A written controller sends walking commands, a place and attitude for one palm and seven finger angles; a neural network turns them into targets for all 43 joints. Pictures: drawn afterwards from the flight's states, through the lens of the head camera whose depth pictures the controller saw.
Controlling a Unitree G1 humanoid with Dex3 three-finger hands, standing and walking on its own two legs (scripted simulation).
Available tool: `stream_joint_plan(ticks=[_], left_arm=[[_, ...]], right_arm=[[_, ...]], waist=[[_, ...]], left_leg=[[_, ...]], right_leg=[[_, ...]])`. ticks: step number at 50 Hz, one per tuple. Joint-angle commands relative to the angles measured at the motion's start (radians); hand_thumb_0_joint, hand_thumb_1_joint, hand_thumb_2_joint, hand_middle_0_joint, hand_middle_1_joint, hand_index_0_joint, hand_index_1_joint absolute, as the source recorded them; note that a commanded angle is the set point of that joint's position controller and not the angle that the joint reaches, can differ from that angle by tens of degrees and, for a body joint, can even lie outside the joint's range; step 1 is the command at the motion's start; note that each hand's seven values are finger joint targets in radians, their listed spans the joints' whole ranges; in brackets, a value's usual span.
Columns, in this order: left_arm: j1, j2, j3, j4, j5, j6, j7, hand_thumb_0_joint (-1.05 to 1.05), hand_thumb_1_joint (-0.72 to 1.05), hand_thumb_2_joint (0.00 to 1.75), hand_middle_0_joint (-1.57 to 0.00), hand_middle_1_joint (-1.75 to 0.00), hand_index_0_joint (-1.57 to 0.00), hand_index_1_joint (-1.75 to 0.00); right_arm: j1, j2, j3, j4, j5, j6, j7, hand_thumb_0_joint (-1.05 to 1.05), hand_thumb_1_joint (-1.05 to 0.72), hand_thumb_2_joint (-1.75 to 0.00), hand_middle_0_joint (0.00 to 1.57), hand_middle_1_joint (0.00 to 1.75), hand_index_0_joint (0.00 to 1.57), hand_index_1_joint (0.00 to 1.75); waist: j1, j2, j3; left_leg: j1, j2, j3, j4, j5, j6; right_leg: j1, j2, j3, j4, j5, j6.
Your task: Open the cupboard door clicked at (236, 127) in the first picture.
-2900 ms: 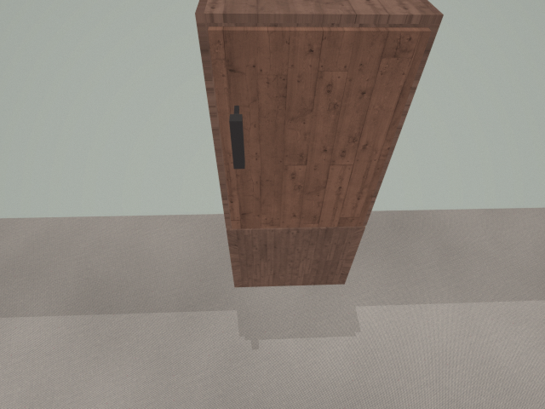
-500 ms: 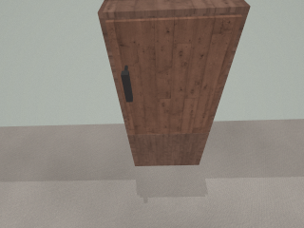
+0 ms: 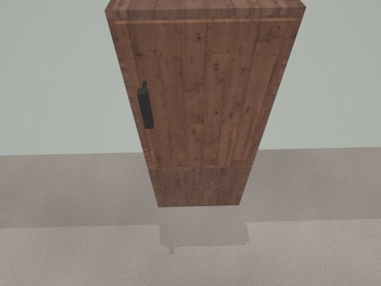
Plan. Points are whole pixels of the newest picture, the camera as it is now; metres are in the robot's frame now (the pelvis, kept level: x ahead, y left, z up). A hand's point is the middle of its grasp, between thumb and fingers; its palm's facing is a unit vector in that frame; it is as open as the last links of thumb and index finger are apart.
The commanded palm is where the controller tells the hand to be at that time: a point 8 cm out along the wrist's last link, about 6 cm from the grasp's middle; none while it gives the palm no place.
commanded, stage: look again from close up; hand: left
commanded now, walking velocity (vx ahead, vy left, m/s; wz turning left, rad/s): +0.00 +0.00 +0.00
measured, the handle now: (146, 105) +0.58 +0.16 +0.03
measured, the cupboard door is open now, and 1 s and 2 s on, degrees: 0 0 0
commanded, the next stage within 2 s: shuffle to correct the standing spot in 0.04 s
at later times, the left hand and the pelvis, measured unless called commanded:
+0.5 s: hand out of the picture +0.04 +0.16 -0.18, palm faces +0.09 -0.98 -0.20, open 7.4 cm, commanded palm none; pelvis +0.04 -0.03 -0.01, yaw +3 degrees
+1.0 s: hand (163, 271) +0.19 +0.09 -0.17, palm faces +0.00 -0.96 -0.28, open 7.3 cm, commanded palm none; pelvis +0.11 -0.11 -0.02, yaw +1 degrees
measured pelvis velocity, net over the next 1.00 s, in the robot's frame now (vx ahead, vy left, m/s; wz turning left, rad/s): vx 0.11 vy -0.11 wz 0.01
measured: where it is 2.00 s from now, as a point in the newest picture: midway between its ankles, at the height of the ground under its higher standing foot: outside the picture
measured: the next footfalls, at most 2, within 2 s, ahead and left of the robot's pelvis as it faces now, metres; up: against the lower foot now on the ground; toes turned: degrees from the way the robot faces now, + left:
left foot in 0.60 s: +0.07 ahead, +0.09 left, +0.00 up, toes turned +8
right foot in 0.92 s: +0.19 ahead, -0.23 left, +0.00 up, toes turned -5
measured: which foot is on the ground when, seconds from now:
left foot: down 0.00-0.42, up 0.44-0.58, down 0.60-0.92, up 0.94-1.00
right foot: down 0.00-0.60, up 0.62-0.90, down 0.92-1.00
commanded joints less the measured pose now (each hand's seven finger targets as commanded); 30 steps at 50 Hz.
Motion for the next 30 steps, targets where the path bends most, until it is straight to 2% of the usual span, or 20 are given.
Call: stream_joint_plan(ticks=[1,7,8,10,12,14,15,17,18,19,20,21,22,23,24,25,26,28,29,30], left_arm=[[0.049,0.128,0.033,-0.038,0.002,-0.017,0.004,0.00,0.90,0.90,-0.20,-0.30,-0.20,-0.30],[0.055,0.134,0.036,-0.035,0.003,-0.019,0.004,0.00,0.90,0.90,-0.20,-0.30,-0.20,-0.30],[0.067,0.119,0.036,-0.031,0.004,-0.015,0.003,0.00,0.90,0.90,-0.20,-0.30,-0.20,-0.30],[0.075,0.108,0.037,-0.028,0.007,-0.006,-0.001,0.00,0.90,0.90,-0.20,-0.30,-0.20,-0.30],[0.075,0.104,0.042,-0.042,0.011,0.002,-0.010,0.00,0.90,0.90,-0.20,-0.30,-0.20,-0.30],[0.073,0.091,0.048,-0.066,0.014,0.008,-0.020,0.00,0.90,0.90,-0.20,-0.30,-0.20,-0.30],[0.069,0.080,0.048,-0.073,0.017,0.006,-0.022,0.00,0.90,0.90,-0.20,-0.30,-0.20,-0.30],[0.086,0.071,0.051,-0.080,0.020,0.000,-0.028,0.00,0.90,0.90,-0.20,-0.30,-0.20,-0.30],[0.113,0.075,0.054,-0.076,0.018,-0.004,-0.030,0.00,0.90,0.90,-0.20,-0.30,-0.20,-0.30],[0.167,0.090,0.060,-0.059,0.018,-0.009,-0.029,0.00,0.90,0.90,-0.20,-0.30,-0.20,-0.30],[0.231,0.128,0.069,-0.035,0.021,-0.014,-0.023,0.00,0.90,0.90,-0.20,-0.30,-0.20,-0.30],[0.316,0.171,0.081,-0.005,0.019,-0.016,-0.016,0.00,0.90,0.90,-0.20,-0.30,-0.20,-0.30],[0.365,0.164,0.076,0.005,0.019,-0.017,-0.010,0.00,0.90,0.90,-0.20,-0.30,-0.20,-0.30],[0.346,0.142,0.069,0.002,0.025,-0.017,-0.002,0.00,0.90,0.90,-0.20,-0.30,-0.20,-0.30],[0.299,0.132,0.065,-0.011,0.027,-0.017,0.004,0.00,0.90,0.90,-0.20,-0.30,-0.20,-0.30],[0.238,0.130,0.063,-0.031,0.027,-0.016,0.011,0.00,0.90,0.90,-0.20,-0.30,-0.20,-0.30],[0.185,0.127,0.058,-0.050,0.027,-0.011,0.010,0.00,0.90,0.90,-0.20,-0.30,-0.20,-0.30],[0.111,0.105,0.053,-0.068,0.012,0.007,0.003,0.00,0.90,0.90,-0.20,-0.30,-0.20,-0.30],[0.125,0.041,0.042,-0.083,0.005,0.013,-0.004,0.00,0.90,0.90,-0.20,-0.30,-0.20,-0.30],[0.129,0.029,0.037,-0.109,0.008,0.011,-0.011,0.00,0.90,0.90,-0.20,-0.30,-0.20,-0.30]], right_arm=[[0.071,-0.105,-0.029,-0.029,-0.002,-0.019,-0.004,0.00,-0.90,-0.90,0.20,0.30,0.20,0.30],[0.050,-0.111,-0.032,-0.033,-0.002,-0.017,-0.006,0.00,-0.90,-0.90,0.20,0.30,0.20,0.30],[0.061,-0.097,-0.029,-0.028,-0.004,-0.015,-0.005,0.00,-0.90,-0.90,0.20,0.30,0.20,0.30],[0.068,-0.093,-0.031,-0.024,-0.008,-0.009,-0.003,0.00,-0.90,-0.90,0.20,0.30,0.20,0.30],[0.064,-0.119,-0.040,-0.032,-0.013,-0.005,-0.003,0.00,-0.90,-0.90,0.20,0.30,0.20,0.30],[0.069,-0.148,-0.050,-0.040,-0.017,-0.004,-0.007,0.00,-0.90,-0.90,0.20,0.30,0.20,0.30],[0.076,-0.150,-0.056,-0.042,-0.018,-0.003,-0.008,0.00,-0.90,-0.90,0.20,0.30,0.20,0.30],[0.074,-0.163,-0.060,-0.046,-0.021,-0.008,-0.013,0.00,-0.90,-0.90,0.20,0.30,0.20,0.30],[0.067,-0.161,-0.060,-0.050,-0.021,-0.009,-0.014,0.00,-0.90,-0.90,0.20,0.30,0.20,0.30],[0.052,-0.150,-0.059,-0.056,-0.019,-0.011,-0.015,0.00,-0.90,-0.90,0.20,0.30,0.20,0.30],[0.045,-0.113,-0.051,-0.069,-0.015,-0.012,-0.015,0.00,-0.90,-0.90,0.20,0.30,0.20,0.30],[0.014,-0.073,-0.040,-0.089,-0.008,-0.012,-0.014,0.00,-0.90,-0.90,0.20,0.30,0.20,0.30],[-0.073,-0.073,-0.035,-0.118,-0.002,-0.011,-0.014,0.00,-0.90,-0.90,0.20,0.30,0.20,0.30],[-0.101,-0.068,-0.037,-0.130,0.000,-0.015,-0.011,0.00,-0.90,-0.90,0.20,0.30,0.20,0.30],[-0.094,-0.061,-0.040,-0.126,0.003,-0.015,-0.005,0.00,-0.90,-0.90,0.20,0.30,0.20,0.30],[-0.046,-0.043,-0.039,-0.113,0.006,-0.015,0.001,0.00,-0.90,-0.90,0.20,0.30,0.20,0.30],[0.002,-0.033,-0.038,-0.094,0.003,-0.012,0.002,0.00,-0.90,-0.90,0.20,0.30,0.20,0.30],[0.143,-0.024,-0.035,-0.036,-0.006,-0.015,-0.005,0.00,-0.90,-0.90,0.20,0.30,0.20,0.30],[0.224,-0.110,-0.051,-0.008,-0.015,-0.026,-0.016,0.00,-0.90,-0.90,0.20,0.30,0.20,0.30],[0.281,-0.195,-0.067,-0.013,-0.022,-0.028,-0.024,0.00,-0.90,-0.90,0.20,0.30,0.20,0.30]], waist=[[0.015,-0.011,-0.013],[0.015,-0.017,-0.010],[0.011,-0.022,-0.026],[0.009,-0.033,0.004],[0.008,0.018,0.047],[0.002,0.075,0.077],[-0.001,0.093,0.093],[0.002,0.120,0.087],[0.015,0.096,0.070],[0.037,0.026,0.039],[0.059,-0.139,0.014],[0.088,-0.327,-0.020],[0.125,-0.318,-0.003],[0.110,-0.225,0.003],[0.079,-0.155,-0.013],[0.036,-0.122,-0.030],[0.002,-0.125,-0.041],[-0.065,-0.095,-0.019],[-0.086,0.142,-0.017],[-0.092,0.323,-0.016]], left_leg=[[-0.062,0.042,-0.036,-0.084,0.211,0.065],[-0.046,0.042,-0.030,-0.078,0.210,0.064],[-0.035,0.045,-0.027,-0.076,0.174,0.065],[-0.053,0.055,-0.035,-0.081,0.074,0.075],[-0.067,0.083,-0.061,-0.099,0.011,0.091],[-0.078,0.133,-0.114,-0.131,-0.009,0.118],[-0.082,0.156,-0.138,-0.146,0.001,0.133],[-0.077,0.167,-0.138,-0.105,0.113,0.141],[-0.095,0.151,-0.114,-0.058,0.152,0.134],[-0.142,0.111,-0.071,0.035,0.170,0.117],[-0.252,0.033,0.012,0.181,0.102,0.085],[-0.380,-0.042,0.061,0.366,-0.151,0.062],[-0.451,-0.041,0.015,0.536,-0.338,0.064],[-0.468,-0.028,-0.017,0.615,-0.349,0.069],[-0.435,-0.010,-0.034,0.590,-0.344,0.074],[-0.361,0.006,-0.039,0.491,-0.307,0.078],[-0.250,0.000,-0.009,0.365,-0.223,0.076],[0.027,-0.028,0.048,0.032,0.089,0.066],[0.128,0.144,-0.192,-0.126,0.125,0.112],[0.143,0.412,-0.537,-0.221,0.313,0.234]], right_leg=[[0.068,-0.070,0.066,-0.079,0.261,-0.045],[0.064,-0.071,0.073,-0.083,0.277,-0.048],[0.067,-0.066,0.065,-0.078,0.223,-0.048],[0.039,-0.047,0.054,-0.072,0.081,-0.050],[-0.022,-0.026,0.033,-0.041,-0.018,-0.048],[-0.071,0.005,-0.005,0.029,-0.050,-0.045],[-0.084,0.015,-0.034,0.056,-0.063,-0.043],[-0.080,0.013,-0.049,0.072,-0.037,-0.045],[-0.037,0.004,-0.042,0.050,-0.005,-0.050],[0.047,-0.026,0.007,0.013,0.068,-0.065],[0.172,-0.100,0.113,-0.052,0.188,-0.096],[0.273,-0.212,0.280,-0.148,0.358,-0.163],[0.272,-0.278,0.362,-0.181,0.559,-0.254],[0.257,-0.288,0.341,-0.153,0.662,-0.302],[0.227,-0.266,0.285,-0.126,0.651,-0.300],[0.173,-0.252,0.239,-0.121,0.558,-0.269],[0.076,-0.218,0.195,-0.126,0.437,-0.233],[-0.103,-0.109,0.076,-0.025,0.179,-0.146],[-0.231,-0.017,0.002,0.212,-0.011,-0.078],[-0.365,0.043,-0.038,0.456,-0.316,-0.035]])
